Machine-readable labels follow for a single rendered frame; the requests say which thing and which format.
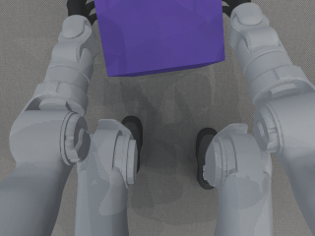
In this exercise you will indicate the right robot forearm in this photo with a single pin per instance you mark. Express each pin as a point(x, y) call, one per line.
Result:
point(264, 61)

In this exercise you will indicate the robot right hand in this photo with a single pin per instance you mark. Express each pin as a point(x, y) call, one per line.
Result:
point(232, 4)

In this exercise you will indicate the robot right shin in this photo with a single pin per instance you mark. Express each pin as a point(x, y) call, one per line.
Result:
point(237, 128)

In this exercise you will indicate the robot left hand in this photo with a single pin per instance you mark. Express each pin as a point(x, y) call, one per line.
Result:
point(79, 7)

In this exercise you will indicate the carton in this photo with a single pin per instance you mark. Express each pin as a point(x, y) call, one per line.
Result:
point(145, 37)

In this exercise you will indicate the robot right thigh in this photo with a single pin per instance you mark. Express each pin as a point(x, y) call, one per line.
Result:
point(245, 206)

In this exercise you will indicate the left robot forearm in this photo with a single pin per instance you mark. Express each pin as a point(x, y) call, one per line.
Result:
point(69, 72)

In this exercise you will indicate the robot left upper arm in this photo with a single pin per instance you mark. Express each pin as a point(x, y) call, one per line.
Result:
point(45, 145)

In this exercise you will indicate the robot right upper arm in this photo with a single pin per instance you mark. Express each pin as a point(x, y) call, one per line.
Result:
point(285, 127)

